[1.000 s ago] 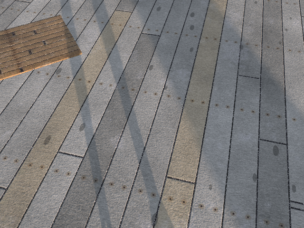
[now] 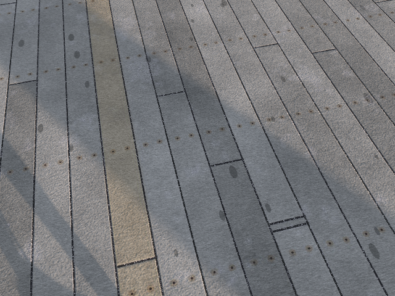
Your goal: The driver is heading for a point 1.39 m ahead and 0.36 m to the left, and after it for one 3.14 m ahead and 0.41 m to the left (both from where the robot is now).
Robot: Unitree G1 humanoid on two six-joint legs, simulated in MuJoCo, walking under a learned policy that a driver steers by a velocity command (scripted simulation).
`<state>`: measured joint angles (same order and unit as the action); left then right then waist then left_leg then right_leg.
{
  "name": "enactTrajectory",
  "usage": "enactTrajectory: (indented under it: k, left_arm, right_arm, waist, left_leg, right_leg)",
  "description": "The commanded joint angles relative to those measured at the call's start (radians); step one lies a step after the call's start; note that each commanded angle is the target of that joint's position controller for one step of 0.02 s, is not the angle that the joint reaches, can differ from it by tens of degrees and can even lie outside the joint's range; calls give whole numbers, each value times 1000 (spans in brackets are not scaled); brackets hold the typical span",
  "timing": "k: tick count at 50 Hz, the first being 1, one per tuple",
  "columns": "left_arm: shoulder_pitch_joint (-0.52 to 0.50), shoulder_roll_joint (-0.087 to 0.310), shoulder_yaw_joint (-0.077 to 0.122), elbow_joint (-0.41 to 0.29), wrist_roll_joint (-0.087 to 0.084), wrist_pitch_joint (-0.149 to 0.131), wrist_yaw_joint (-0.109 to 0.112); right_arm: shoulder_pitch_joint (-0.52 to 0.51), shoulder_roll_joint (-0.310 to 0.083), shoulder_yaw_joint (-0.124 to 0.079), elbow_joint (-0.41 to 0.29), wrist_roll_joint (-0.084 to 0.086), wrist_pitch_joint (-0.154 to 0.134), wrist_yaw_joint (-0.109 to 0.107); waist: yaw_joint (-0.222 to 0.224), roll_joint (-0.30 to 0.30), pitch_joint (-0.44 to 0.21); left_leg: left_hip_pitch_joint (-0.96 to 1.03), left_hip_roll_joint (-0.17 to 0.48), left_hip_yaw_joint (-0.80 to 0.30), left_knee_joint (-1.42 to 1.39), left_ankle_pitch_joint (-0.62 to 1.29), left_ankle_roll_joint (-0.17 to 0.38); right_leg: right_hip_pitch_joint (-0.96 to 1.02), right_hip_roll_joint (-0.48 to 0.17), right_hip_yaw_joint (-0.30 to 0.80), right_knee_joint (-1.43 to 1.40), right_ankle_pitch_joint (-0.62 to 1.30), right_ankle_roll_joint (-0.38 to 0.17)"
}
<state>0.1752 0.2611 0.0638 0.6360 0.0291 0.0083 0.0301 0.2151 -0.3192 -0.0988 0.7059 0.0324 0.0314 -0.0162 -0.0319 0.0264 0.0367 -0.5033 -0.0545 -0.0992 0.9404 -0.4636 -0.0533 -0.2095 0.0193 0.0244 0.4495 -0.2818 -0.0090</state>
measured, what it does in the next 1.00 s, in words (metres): walks ahead, turning left: left foot, then right foot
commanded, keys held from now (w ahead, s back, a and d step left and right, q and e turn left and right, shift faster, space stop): q+shift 0.18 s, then w+q+shift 0.42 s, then w+e+shift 0.40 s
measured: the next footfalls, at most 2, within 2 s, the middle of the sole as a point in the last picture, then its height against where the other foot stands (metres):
left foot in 0.32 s outside the picture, level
right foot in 0.74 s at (149, 292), level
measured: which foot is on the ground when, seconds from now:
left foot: up 0.00-0.30, down 0.32-0.76, up 0.78-1.00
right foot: down 0.00-0.32, up 0.34-0.72, down 0.74-1.00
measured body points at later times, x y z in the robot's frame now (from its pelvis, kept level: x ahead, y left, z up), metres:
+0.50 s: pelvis +0.09 +0.10 +0.00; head +0.10 +0.14 +0.45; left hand +0.14 +0.42 -0.10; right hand +0.26 -0.14 -0.09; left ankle -0.01 +0.14 -0.74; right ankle +0.18 -0.04 -0.66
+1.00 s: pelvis +0.44 +0.28 +0.00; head +0.46 +0.28 +0.45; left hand +0.24 +0.49 -0.12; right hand +0.75 +0.20 -0.07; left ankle +0.45 +0.45 -0.69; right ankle +0.44 +0.17 -0.74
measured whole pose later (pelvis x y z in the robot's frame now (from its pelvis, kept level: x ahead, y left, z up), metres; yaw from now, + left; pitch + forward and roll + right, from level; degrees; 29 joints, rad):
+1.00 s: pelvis +0.44 +0.28 +0.00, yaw +28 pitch +1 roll -2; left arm 0.54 0.30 0.06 0.88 0.02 -0.05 -0.02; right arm 0.06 -0.28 0.03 0.64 -0.07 -0.07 0.05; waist 0.08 0.03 0.00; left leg -0.61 0.06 -0.06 0.90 -0.24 0.00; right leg -0.11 0.13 0.11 0.37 -0.27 -0.07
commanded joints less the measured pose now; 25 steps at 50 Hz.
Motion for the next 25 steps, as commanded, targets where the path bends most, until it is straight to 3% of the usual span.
enactTrajectory:
  k: [1, 5, 7, 9, 11, 13, 14, 15, 16, 17, 18, 19, 20, 21, 22, 23, 25]
  left_arm:
    - [-93, 118, 36, -87, -21, -27, 16]
    - [-12, 156, 54, -53, -14, -10, 23]
    - [-12, 192, 67, -47, -19, -5, 16]
    - [-29, 220, 77, -42, -31, -9, 3]
    - [8, 237, 87, -23, -54, -28, -16]
    - [5, 240, 89, -11, -68, -48, -29]
    - [-21, 233, 87, -9, -71, -52, -31]
    - [-30, 204, 78, -6, -65, -57, -32]
    - [-63, 144, 57, -24, -47, -62, -33]
    - [-166, 69, 30, -147, -30, -89, -26]
    - [-241, 139, 37, -165, -62, -129, -37]
    - [-242, 176, 44, -165, -83, -153, -52]
    - [-182, 183, 46, -134, -65, -166, -57]
    - [-142, 171, 31, -78, 72, -110, -71]
    - [-89, 148, 25, -63, 86, -80, -80]
    - [-77, 146, 20, -54, 71, -57, -83]
    - [-101, 146, 12, -60, 37, -29, -83]
  right_arm:
    - [5, -97, -35, -68, -5, 11, 0]
    - [-106, -45, -4, -146, -1, 13, 30]
    - [-124, -41, 2, -172, -5, 14, 46]
    - [-112, -61, -5, -179, -5, 20, 55]
    - [-125, -73, -7, -190, 4, 33, 60]
    - [-110, -82, -11, -189, 13, 31, 67]
    - [-52, -85, -16, -162, 13, 24, 67]
    - [51, -114, -35, -117, 14, 17, 58]
    - [268, -190, -72, -51, 22, 6, 44]
    - [335, -356, -98, -65, 9, -31, 43]
    - [306, -255, -65, -92, 3, -72, 55]
    - [255, -192, -37, -92, -5, -92, 53]
    - [217, -153, -20, -102, -3, -98, 50]
    - [163, -189, -24, -79, -76, -63, 40]
    - [117, -181, -18, -92, -69, -54, 32]
    - [110, -169, -9, -86, -59, -58, 34]
    - [144, -160, -2, -61, -47, -71, 42]
  waist:
    - [6, -158, -56]
    - [76, -171, -65]
    - [82, -176, -75]
    - [69, -183, -79]
    - [81, -181, -98]
    - [57, -177, -71]
    - [15, -153, -62]
    - [-35, -102, -86]
    - [-134, 55, -143]
    - [-133, 350, -134]
    - [-159, 173, -118]
    - [-115, 155, -40]
    - [-66, 73, -8]
    - [-26, -10, 48]
    - [5, 44, 36]
    - [15, 63, 36]
    - [17, 63, 54]
  left_leg:
    - [-200, 88, 23, 241, 39, -49]
    - [-193, 123, 97, 64, 116, -63]
    - [-126, 130, 124, -34, 115, -45]
    - [-35, 116, 166, -118, 123, -20]
    - [32, 114, 189, -168, 106, 16]
    - [100, 103, 210, -246, 75, 68]
    - [204, 78, 244, -319, 93, 97]
    - [387, 36, 266, -365, 89, 134]
    - [673, 85, 97, -431, 28, 218]
    - [839, 346, -643, -662, -283, 445]
    - [834, 417, -768, -781, -446, 481]
    - [772, 415, -693, -783, -393, 449]
    - [693, 375, -583, -764, -289, 409]
    - [541, 284, -378, -741, -55, 311]
    - [425, 213, -313, -773, -32, 292]
    - [357, 172, -278, -791, 1, 291]
    - [311, 152, -258, -806, 37, 307]
  right_leg:
    - [147, -293, 124, -100, 559, -176]
    - [206, -295, 33, -104, 541, -196]
    - [193, -319, 1, -100, 541, -196]
    - [155, -328, -44, -81, 558, -180]
    - [139, -361, -37, -128, 235, -163]
    - [105, -369, -38, -151, -113, -138]
    - [49, -351, -80, -105, -161, -115]
    - [-47, -309, -153, 26, -96, -81]
    - [-256, -222, -247, 396, 3, -19]
    - [-746, -1, -149, 789, -346, 56]
    - [-891, -23, 74, 889, -292, 25]
    - [-907, -56, 87, 876, -217, -8]
    - [-847, -84, 84, 810, -135, -21]
    - [-711, -134, 30, 710, -37, 9]
    - [-588, -114, -1, 662, 15, 41]
    - [-527, -100, -20, 652, 49, 65]
    - [-513, -94, -35, 578, 80, 94]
